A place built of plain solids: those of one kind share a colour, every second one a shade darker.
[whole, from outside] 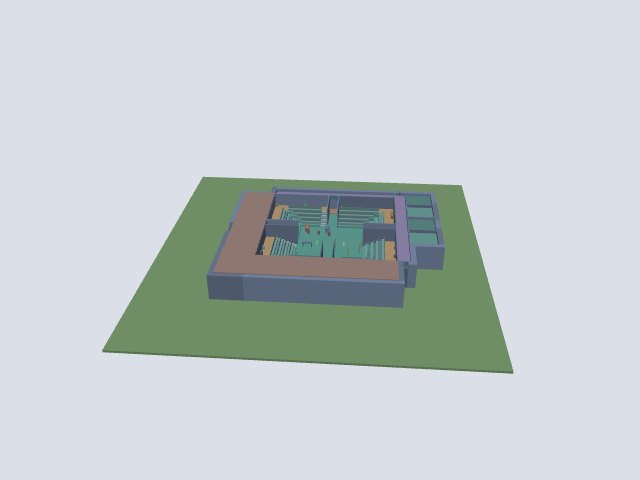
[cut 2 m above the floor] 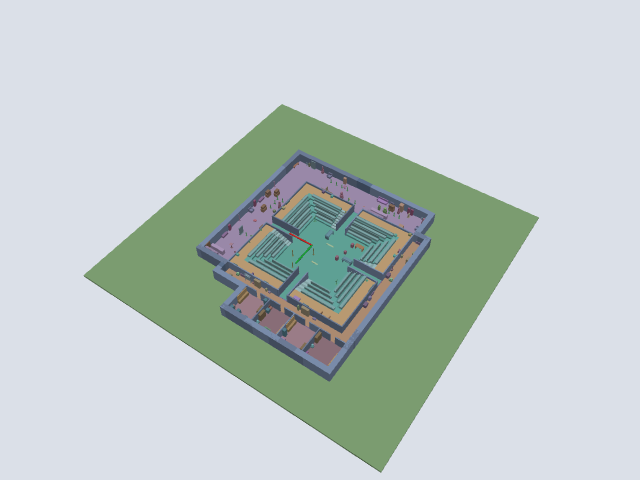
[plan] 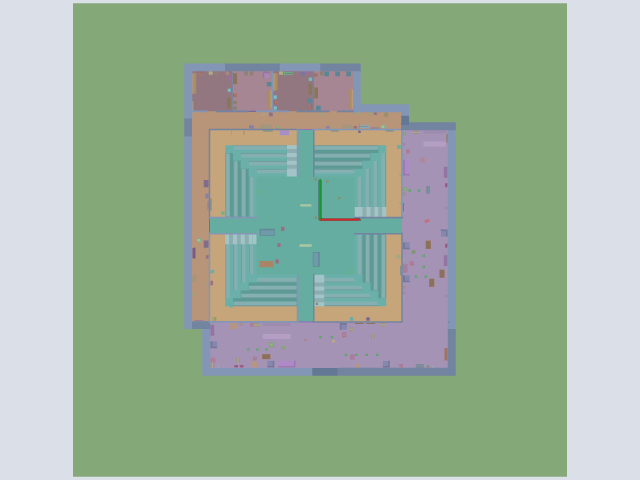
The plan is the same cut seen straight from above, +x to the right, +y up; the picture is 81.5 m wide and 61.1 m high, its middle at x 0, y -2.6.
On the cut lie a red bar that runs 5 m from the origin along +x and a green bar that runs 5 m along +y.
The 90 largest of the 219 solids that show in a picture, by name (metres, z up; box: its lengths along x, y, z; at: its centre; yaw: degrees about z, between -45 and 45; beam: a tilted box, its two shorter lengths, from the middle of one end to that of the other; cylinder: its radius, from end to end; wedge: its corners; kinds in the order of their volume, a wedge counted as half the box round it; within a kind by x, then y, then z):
{
 "ground_under_all_1": {"box": [62.86, 60.25, 0.4], "at": [0.0, -2.6, -0.75]},
 "wall_1": {"box": [1.0, 26.3, 4.76], "at": [-16.78, -0.78, 1.78]},
 "wall_2": {"box": [1.0, 4.1, 4.76], "at": [-16.78, 12.62, 1.78]},
 "wall_3": {"box": [1.0, 7.0, 4.76], "at": [-16.78, 16.38, 1.78]},
 "wall_4": {"box": [3.3, 1.0, 4.76], "at": [-15.62, -13.43, 1.78]},
 "wall_5": {"box": [1.0, 6.95, 4.76], "at": [-14.48, -16.4, 1.78]},
 "wall_6": {"box": [0.2, 11.48, 4.76], "at": [-14.07, -7.39, 1.78]},
 "wall_7": {"box": [0.2, 11.48, 4.76], "at": [-14.07, 5.84, 1.78]},
 "wall_8": {"box": [6.97, 1.0, 4.76], "at": [-13.79, 19.38, 1.78]},
 "wall_9": {"box": [0.2, 5.4, 4.76], "at": [-11.21, 16.38, 1.78]},
 "wall_10": {"box": [6.2, 0.2, 4.76], "at": [-11.07, -1.8, 1.78]},
 "wall_11": {"box": [6.2, 0.2, 4.76], "at": [-11.07, 0.25, 1.78]},
 "wall_12": {"box": [6.97, 1.0, 4.76], "at": [-8.62, 19.38, 1.78]},
 "wall_13": {"box": [11.48, 0.2, 4.76], "at": [-8.44, -13.03, 1.78]},
 "wall_14": {"box": [11.47, 0.2, 4.76], "at": [-8.44, 11.47, 1.78]},
 "wall_15": {"box": [14.0, 1.0, 4.76], "at": [-7.98, -19.38, 1.78]},
 "wall_16": {"box": [0.2, 5.4, 4.76], "at": [-6.04, 16.38, 1.78]},
 "wall_17": {"box": [6.97, 1.0, 4.76], "at": [-3.45, 19.38, 1.78]},
 "wall_18": {"box": [0.2, 6.2, 4.76], "at": [-2.85, -10.03, 1.78]},
 "wall_19": {"box": [0.2, 6.2, 4.76], "at": [-2.85, 8.47, 1.78]},
 "wall_20": {"box": [0.2, 5.4, 4.76], "at": [-0.87, 16.38, 1.78]},
 "wall_21": {"box": [0.2, 6.2, 4.76], "at": [-0.8, -10.03, 1.78]},
 "wall_22": {"box": [0.2, 6.2, 4.76], "at": [-0.8, 8.47, 1.78]},
 "wall_23": {"box": [6.97, 1.0, 4.76], "at": [1.72, 19.38, 1.78]},
 "wall_24": {"box": [1.0, 6.2, 4.76], "at": [4.7, 16.77, 1.78]},
 "wall_25": {"box": [11.48, 0.2, 4.76], "at": [4.79, -13.03, 1.78]},
 "wall_26": {"box": [11.48, 0.2, 4.76], "at": [4.79, 11.47, 1.78]},
 "wall_27": {"box": [11.48, 0.2, 4.76], "at": [4.79, 11.47, 1.78]},
 "wall_28": {"box": [6.2, 0.2, 4.76], "at": [7.42, -1.8, 1.78]},
 "wall_29": {"box": [6.2, 0.2, 4.76], "at": [7.42, 0.25, 1.78]},
 "wall_30": {"box": [7.03, 1.0, 4.76], "at": [7.81, 14.18, 1.78]},
 "wall_31": {"box": [15.05, 1.0, 4.76], "at": [9.75, -19.38, 1.78]},
 "wall_32": {"box": [0.2, 11.48, 4.76], "at": [10.43, -7.39, 1.78]},
 "wall_33": {"box": [0.2, 11.48, 4.76], "at": [10.43, 5.84, 1.78]},
 "wall_34": {"box": [1.0, 1.45, 4.76], "at": [10.83, 13.95, 1.78]},
 "wall_35": {"box": [6.95, 1.0, 4.76], "at": [13.8, 11.88, 1.78]},
 "wall_36": {"box": [1.0, 7.75, 4.76], "at": [16.78, -16.0, 1.78]},
 "wall_37": {"box": [1.0, 26.3, 4.76], "at": [16.78, -0.78, 1.78]},
 "floor_arena_1": {"box": [24.5, 24.5, 0.6], "at": [-1.82, -0.78, -0.3]},
 "step_bank_head_1": {"box": [2.0, 11.13, 2.16], "at": [-13.07, -7.46, 0.48]},
 "step_bank_head_2": {"box": [2.0, 9.13, 2.16], "at": [-13.07, 4.91, 0.48]},
 "step_bank_head_3": {"box": [11.13, 2.0, 2.16], "at": [-8.51, 10.47, 0.48]},
 "step_bank_head_4": {"box": [9.13, 2.0, 2.16], "at": [-7.51, -12.03, 0.48]},
 "step_bank_head_5": {"box": [9.13, 2.0, 2.16], "at": [3.86, 10.47, 0.48]},
 "step_bank_head_6": {"box": [11.13, 2.0, 2.16], "at": [4.86, -12.03, 0.48]},
 "step_bank_head_7": {"box": [2.0, 9.13, 2.16], "at": [9.43, -6.46, 0.48]},
 "step_bank_head_8": {"box": [2.0, 11.13, 2.16], "at": [9.43, 5.91, 0.48]},
 "step_bank_tier_1": {"box": [1.0, 7.88, 2.16], "at": [-11.57, -7.09, 0.48]},
 "step_bank_tier_2": {"box": [1.0, 8.13, 2.16], "at": [-11.57, 4.41, 0.48]},
 "step_bank_tier_3": {"box": [1.0, 6.88, 1.77], "at": [-10.57, -6.59, 0.28]},
 "step_bank_tier_4": {"box": [1.0, 7.13, 1.77], "at": [-10.57, 3.91, 0.28]},
 "step_bank_tier_5": {"box": [1.0, 5.88, 1.38], "at": [-9.57, -6.09, 0.09]},
 "step_bank_tier_6": {"box": [1.0, 6.13, 1.38], "at": [-9.57, 3.41, 0.09]},
 "step_bank_tier_7": {"box": [1.0, 5.13, 0.99], "at": [-8.57, 2.91, -0.1]},
 "step_bank_tier_8": {"box": [7.88, 1.0, 2.16], "at": [-8.14, 8.97, 0.48]},
 "step_bank_tier_9": {"box": [6.88, 1.0, 1.77], "at": [-7.64, 7.97, 0.28]},
 "step_bank_tier_10": {"box": [5.88, 1.0, 1.38], "at": [-7.14, 6.97, 0.09]},
 "step_bank_tier_11": {"box": [8.13, 1.0, 2.16], "at": [-7.01, -10.53, 0.48]},
 "step_bank_tier_12": {"box": [7.13, 1.0, 1.77], "at": [-6.51, -9.53, 0.28]},
 "step_bank_tier_13": {"box": [6.13, 1.0, 1.38], "at": [-6.01, -8.53, 0.09]},
 "step_bank_tier_14": {"box": [5.13, 1.0, 0.99], "at": [1.86, 5.97, -0.1]},
 "step_bank_tier_15": {"box": [6.13, 1.0, 1.38], "at": [2.36, 6.97, 0.09]},
 "step_bank_tier_16": {"box": [7.13, 1.0, 1.77], "at": [2.86, 7.97, 0.28]},
 "step_bank_tier_17": {"box": [8.13, 1.0, 2.16], "at": [3.36, 8.97, 0.48]},
 "step_bank_tier_18": {"box": [5.88, 1.0, 1.38], "at": [3.49, -8.53, 0.09]},
 "step_bank_tier_19": {"box": [6.88, 1.0, 1.77], "at": [3.99, -9.53, 0.28]},
 "step_bank_tier_20": {"box": [7.88, 1.0, 2.16], "at": [4.49, -10.53, 0.48]},
 "step_bank_tier_21": {"box": [1.0, 6.13, 1.38], "at": [5.92, -4.96, 0.09]},
 "step_bank_tier_22": {"box": [1.0, 5.88, 1.38], "at": [5.92, 4.54, 0.09]},
 "step_bank_tier_23": {"box": [1.0, 7.13, 1.77], "at": [6.92, -5.46, 0.28]},
 "step_bank_tier_24": {"box": [1.0, 6.88, 1.77], "at": [6.92, 5.04, 0.28]},
 "step_bank_tier_25": {"box": [1.0, 8.13, 2.16], "at": [7.92, -5.96, 0.48]},
 "step_bank_tier_26": {"box": [1.0, 7.88, 2.16], "at": [7.92, 5.54, 0.48]},
 "floor_foyer_1": {"box": [30.45, 5.95, 0.6], "at": [1.15, -16.0, -0.3]},
 "floor_foyer_2": {"box": [5.95, 24.5, 0.6], "at": [13.4, -0.78, -0.3]},
 "ceil_foyer_1": {"box": [30.45, 5.95, 0.3], "at": [1.15, -16.0, 4.15]},
 "ceil_foyer_2": {"box": [5.95, 24.5, 0.3], "at": [13.4, -0.78, 4.15]},
 "floor_service_1": {"box": [2.3, 24.5, 0.6], "at": [-15.22, -0.78, -0.3]},
 "floor_service_2": {"box": [26.8, 2.3, 0.6], "at": [-2.98, 12.62, -0.3]},
 "floor_dressing_1": {"box": [5.17, 5.2, 0.6], "at": [-13.79, 16.38, -0.3]},
 "floor_dressing_2": {"box": [5.17, 5.2, 0.6], "at": [-8.62, 16.38, -0.3]},
 "floor_dressing_3": {"box": [5.17, 5.2, 0.6], "at": [-3.45, 16.38, -0.3]},
 "floor_dressing_4": {"box": [5.17, 5.2, 0.6], "at": [1.72, 16.38, -0.3]},
 "ceil_service_1": {"box": [2.3, 24.5, 0.3], "at": [-15.22, -0.78, 3.4]},
 "ceil_service_2": {"box": [26.8, 2.3, 0.3], "at": [-2.98, 12.62, 3.4]},
 "ceil_dressing_1": {"box": [5.17, 5.2, 0.3], "at": [-13.79, 16.38, 3.4]},
 "ceil_dressing_2": {"box": [5.17, 5.2, 0.3], "at": [-8.62, 16.38, 3.4]},
 "ceil_dressing_3": {"box": [5.17, 5.2, 0.3], "at": [-3.45, 16.38, 3.4]},
 "ceil_dressing_4": {"box": [5.17, 5.2, 0.3], "at": [1.72, 16.38, 3.4]},
 "door_leaf_1": {"box": [3.2, 0.97, 3.87], "at": [0.62, -19.39, 1.33]}
}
